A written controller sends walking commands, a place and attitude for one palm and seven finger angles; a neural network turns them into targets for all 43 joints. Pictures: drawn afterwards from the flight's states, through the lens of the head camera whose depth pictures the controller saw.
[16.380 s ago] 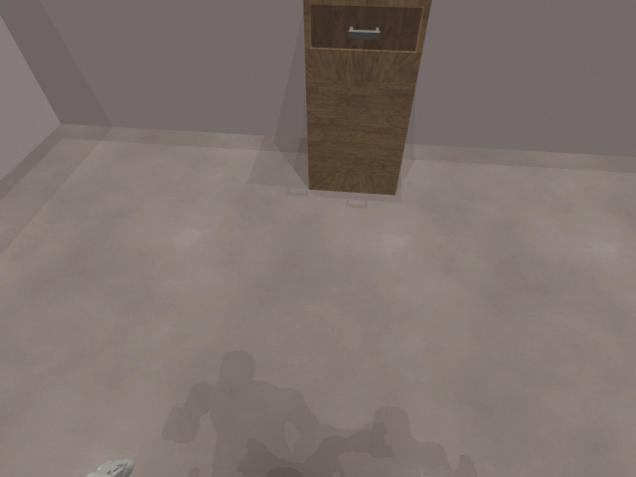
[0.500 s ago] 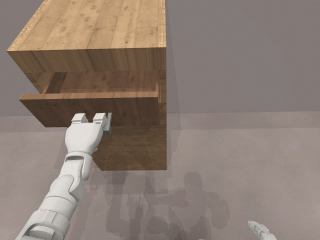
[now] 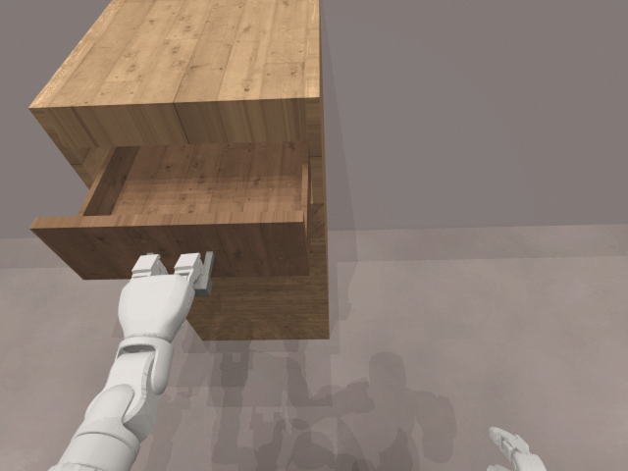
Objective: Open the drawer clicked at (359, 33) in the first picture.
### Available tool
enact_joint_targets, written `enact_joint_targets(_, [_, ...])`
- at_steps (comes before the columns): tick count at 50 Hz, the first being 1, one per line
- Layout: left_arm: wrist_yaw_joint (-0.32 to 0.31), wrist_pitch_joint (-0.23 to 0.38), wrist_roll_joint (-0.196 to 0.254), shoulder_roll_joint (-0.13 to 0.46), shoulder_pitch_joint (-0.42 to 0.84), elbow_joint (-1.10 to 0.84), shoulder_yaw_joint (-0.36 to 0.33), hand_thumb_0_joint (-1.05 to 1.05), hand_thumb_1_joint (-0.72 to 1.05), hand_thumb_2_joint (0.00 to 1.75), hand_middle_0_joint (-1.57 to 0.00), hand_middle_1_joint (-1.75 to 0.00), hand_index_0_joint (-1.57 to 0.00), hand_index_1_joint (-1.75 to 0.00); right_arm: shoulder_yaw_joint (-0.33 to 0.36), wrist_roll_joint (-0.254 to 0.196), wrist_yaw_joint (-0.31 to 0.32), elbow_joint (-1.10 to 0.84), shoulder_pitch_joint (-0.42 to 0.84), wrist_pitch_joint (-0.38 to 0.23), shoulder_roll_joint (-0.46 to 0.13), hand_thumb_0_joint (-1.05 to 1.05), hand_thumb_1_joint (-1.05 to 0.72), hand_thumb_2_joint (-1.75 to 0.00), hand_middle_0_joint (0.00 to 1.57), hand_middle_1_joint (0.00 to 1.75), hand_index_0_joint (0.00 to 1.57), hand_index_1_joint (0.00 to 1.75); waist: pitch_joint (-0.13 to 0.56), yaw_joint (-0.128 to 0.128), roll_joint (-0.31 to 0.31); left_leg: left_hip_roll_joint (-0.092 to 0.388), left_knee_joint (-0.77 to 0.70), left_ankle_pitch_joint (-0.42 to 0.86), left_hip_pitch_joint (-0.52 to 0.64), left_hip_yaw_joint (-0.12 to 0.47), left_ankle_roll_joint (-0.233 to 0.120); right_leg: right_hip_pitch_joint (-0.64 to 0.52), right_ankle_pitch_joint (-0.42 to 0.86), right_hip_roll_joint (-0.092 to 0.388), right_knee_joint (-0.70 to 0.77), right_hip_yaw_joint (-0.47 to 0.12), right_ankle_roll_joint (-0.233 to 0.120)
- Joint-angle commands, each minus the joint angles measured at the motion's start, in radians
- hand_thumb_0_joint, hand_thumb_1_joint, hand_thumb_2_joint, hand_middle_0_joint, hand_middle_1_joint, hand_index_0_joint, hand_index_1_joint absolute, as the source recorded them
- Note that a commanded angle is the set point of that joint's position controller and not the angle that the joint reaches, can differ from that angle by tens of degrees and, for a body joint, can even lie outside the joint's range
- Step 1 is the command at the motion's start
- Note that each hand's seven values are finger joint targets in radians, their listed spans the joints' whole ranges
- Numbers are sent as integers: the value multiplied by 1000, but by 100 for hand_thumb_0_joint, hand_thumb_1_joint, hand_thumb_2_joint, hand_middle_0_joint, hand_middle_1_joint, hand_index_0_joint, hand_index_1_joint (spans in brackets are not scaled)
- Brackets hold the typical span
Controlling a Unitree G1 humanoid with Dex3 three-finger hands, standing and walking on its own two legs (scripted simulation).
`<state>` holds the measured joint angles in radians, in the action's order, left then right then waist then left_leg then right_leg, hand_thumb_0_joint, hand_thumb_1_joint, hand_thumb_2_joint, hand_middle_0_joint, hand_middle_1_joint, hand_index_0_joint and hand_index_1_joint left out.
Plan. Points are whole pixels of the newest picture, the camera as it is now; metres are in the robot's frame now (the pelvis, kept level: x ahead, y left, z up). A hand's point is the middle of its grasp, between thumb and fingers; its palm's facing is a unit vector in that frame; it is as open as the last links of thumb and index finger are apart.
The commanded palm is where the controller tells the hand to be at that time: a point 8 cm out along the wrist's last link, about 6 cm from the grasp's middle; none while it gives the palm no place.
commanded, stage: pull the drawer open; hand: left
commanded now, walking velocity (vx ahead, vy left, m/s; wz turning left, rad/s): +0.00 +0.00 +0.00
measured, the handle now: (176, 273) +0.37 +0.23 +0.01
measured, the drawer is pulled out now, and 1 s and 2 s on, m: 0.16 0.27 0.30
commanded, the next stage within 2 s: open the thumb to release the handle in 1.34 s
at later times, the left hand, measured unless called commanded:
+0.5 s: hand (165, 358) +0.26 +0.22 -0.01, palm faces -0.01 -0.05 -1.00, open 5.6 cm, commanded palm +0.22 +0.22 +0.04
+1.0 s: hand (155, 402) +0.20 +0.21 -0.01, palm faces -0.01 -0.07 -1.00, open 5.6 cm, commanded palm +0.16 +0.22 +0.04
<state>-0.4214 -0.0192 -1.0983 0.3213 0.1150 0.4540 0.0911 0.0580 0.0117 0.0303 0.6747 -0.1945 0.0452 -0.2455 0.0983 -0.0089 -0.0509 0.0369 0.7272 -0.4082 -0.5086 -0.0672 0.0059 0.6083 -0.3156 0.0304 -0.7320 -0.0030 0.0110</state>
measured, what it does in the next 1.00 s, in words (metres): stands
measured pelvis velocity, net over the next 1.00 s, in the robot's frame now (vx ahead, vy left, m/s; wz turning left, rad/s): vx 0.00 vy -0.01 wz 0.00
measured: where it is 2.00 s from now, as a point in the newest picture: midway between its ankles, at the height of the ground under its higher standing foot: outside the picture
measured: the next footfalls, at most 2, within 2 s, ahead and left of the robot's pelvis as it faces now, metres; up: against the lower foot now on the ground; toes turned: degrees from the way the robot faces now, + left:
none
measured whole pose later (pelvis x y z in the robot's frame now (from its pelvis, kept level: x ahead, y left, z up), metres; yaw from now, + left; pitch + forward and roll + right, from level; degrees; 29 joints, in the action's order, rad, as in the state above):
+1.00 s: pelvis +0.00 -0.01 -0.01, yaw +0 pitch +9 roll +1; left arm -0.45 -0.01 -1.11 0.31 -0.39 0.00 0.11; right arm 0.03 0.05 0.00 0.62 -0.11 0.03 -0.22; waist 0.09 -0.06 -0.05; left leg 0.04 0.79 -0.46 -0.49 -0.06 0.02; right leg 0.60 -0.37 0.03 -0.81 0.00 0.00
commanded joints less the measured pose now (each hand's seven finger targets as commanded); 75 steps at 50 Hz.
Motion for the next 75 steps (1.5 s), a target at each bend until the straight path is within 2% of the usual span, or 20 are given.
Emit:
enact_joint_targets(1, [-54,-6,14,152,83,-222,-94,0,90,90,-40,-135,-40,-135,39,4,6,-141,79,-52,-119,0,-90,-90,20,30,20,30,276,-35,69,-62,-85,366,74,11,-17,-258,319,-57,63,40,-52])
enact_joint_targets(6, [-63,-9,8,136,30,-282,-82,0,90,90,-40,-135,-40,-135,35,9,5,-150,103,-59,-114,0,-90,-90,20,30,20,30,264,-41,42,-62,-84,365,85,14,-14,-243,300,-58,58,43,-55])
enact_joint_targets(13, [-62,-19,6,132,25,-318,-70,0,90,90,-40,-135,-40,-135,27,11,7,-148,122,-62,-105,0,-90,-90,20,30,20,30,227,-35,66,-64,-87,312,91,14,-15,-227,264,-55,68,41,-51])
enact_joint_targets(16, [-59,-15,4,154,-29,-342,-95,0,90,90,-40,-135,-40,-135,24,14,11,-157,136,-64,-103,0,-90,-90,20,30,20,30,249,-55,56,-67,-90,320,95,15,-12,-251,267,-55,65,36,-54])
enact_joint_targets(19, [-52,-16,7,116,-66,-344,-65,0,90,90,-40,-135,-40,-135,20,14,8,-157,145,-64,-96,0,-90,-90,20,30,20,30,210,-49,76,-68,-89,301,86,14,-12,-234,253,-55,69,39,-50])
enact_joint_targets(29, [-55,-12,2,76,-238,-491,-38,0,90,90,-40,-135,-40,-135,16,26,-11,-189,167,-68,-86,0,-90,-90,20,30,20,30,225,-66,47,-61,-71,346,105,22,-9,-227,272,-56,47,39,-54])
enact_joint_targets(31, [-59,-14,2,115,-309,-499,-85,0,90,90,-40,-135,-40,-135,16,26,-10,-190,175,-67,-87,0,-90,-90,20,30,20,30,225,-75,69,-61,-66,370,101,21,-8,-244,300,-60,46,31,-55])
enact_joint_targets(34, [-61,-15,8,86,-364,-541,-59,0,90,90,-40,-135,-40,-135,12,29,-16,-197,179,-67,-82,0,-90,-90,20,30,20,30,203,-70,66,-61,-58,352,90,21,-9,-230,297,-56,38,35,-52])
enact_joint_targets(37, [-71,-12,0,104,-354,-560,-75,0,90,90,-40,-135,-40,-135,10,34,-14,-194,187,-65,-83,0,-90,-90,20,30,20,30,186,-63,68,-61,-54,319,82,25,-9,-209,275,-58,37,25,-53])
enact_joint_targets(42, [-81,-6,1,92,-452,-609,-71,0,90,90,-40,-135,-40,-135,11,37,-18,-205,186,-69,-77,0,-90,-90,20,30,20,30,220,-75,57,-61,-35,349,92,28,-9,-211,295,-57,18,23,-53])
enact_joint_targets(47, [-84,-5,11,110,-528,-631,-96,0,90,90,-40,-135,-40,-135,5,37,-21,-211,196,-66,-76,0,-90,-90,20,30,20,30,183,-76,69,-62,-25,320,70,28,-10,-198,288,-58,13,19,-52])
enact_joint_targets(51, [-88,8,18,135,-627,-682,-129,0,90,90,-40,-135,-40,-135,4,40,-28,-224,196,-66,-75,0,-90,-90,20,30,20,30,210,-91,52,-61,-13,357,74,30,-7,-209,317,-59,-2,11,-56])
enact_joint_targets(52, [-88,11,20,109,-665,-680,-104,0,90,90,-40,-135,-40,-135,0,41,-31,-227,199,-68,-69,0,-90,-90,20,30,20,30,188,-92,62,-62,-8,344,67,28,-10,-199,312,-57,-4,12,-53])
enact_joint_targets(60, [-107,33,20,138,-723,-743,-138,0,90,90,-40,-135,-40,-135,4,51,-45,-242,194,-61,-73,0,-90,-90,20,30,20,30,176,-85,59,-64,23,300,43,32,-11,-142,271,-58,-20,-10,-57])
enact_joint_targets(64, [-112,38,26,135,-802,-741,-149,0,90,90,-40,-135,-40,-135,0,51,-46,-250,195,-61,-71,0,-90,-90,20,30,20,30,170,-97,63,-67,30,282,25,33,-11,-135,255,-61,-30,-16,-59])
enact_joint_targets(69, [-122,38,33,144,-850,-750,-170,0,90,90,-40,-135,-40,-135,0,50,-49,-254,192,-58,-71,0,-90,-90,20,30,20,30,185,-98,63,-65,45,313,9,32,-11,-145,307,-59,-49,-17,-57])
enact_joint_targets(71, [-127,37,32,161,-846,-782,-183,0,90,90,-40,-135,-40,-135,3,51,-52,-259,192,-54,-77,0,-90,-90,20,30,20,30,210,-97,48,-60,52,350,16,35,-11,-148,331,-59,-55,-24,-59])
enact_joint_targets(72, [-137,33,10,168,-559,-762,-160,0,90,90,-40,-135,-40,-135,2,60,-41,-223,197,-46,-90,0,-90,-90,20,30,20,30,174,-31,61,-66,68,278,8,45,-9,-66,279,-54,-52,-38,-56])
enact_joint_targets(73, [-145,32,6,167,-588,-734,-196,0,83,87,-40,-134,-40,-134,12,62,-33,-235,182,-49,-78,0,-90,-90,20,30,20,30,191,-62,45,-62,56,253,7,41,-12,-89,240,-55,-50,-9,-55])
enact_joint_targets(75, [-155,25,4,160,-613,-703,-181,0,69,81,-38,-133,-38,-133,13,58,-29,-232,177,-57,-79,0,-90,-90,20,30,20,30,210,-64,56,-66,58,243,15,37,-10,-88,227,-57,-44,-14,-58])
